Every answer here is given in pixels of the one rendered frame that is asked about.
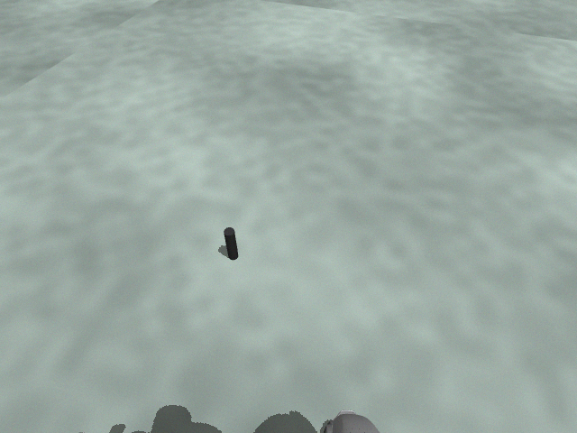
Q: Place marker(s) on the can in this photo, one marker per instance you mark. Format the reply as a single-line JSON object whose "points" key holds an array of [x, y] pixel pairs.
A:
{"points": [[231, 245]]}

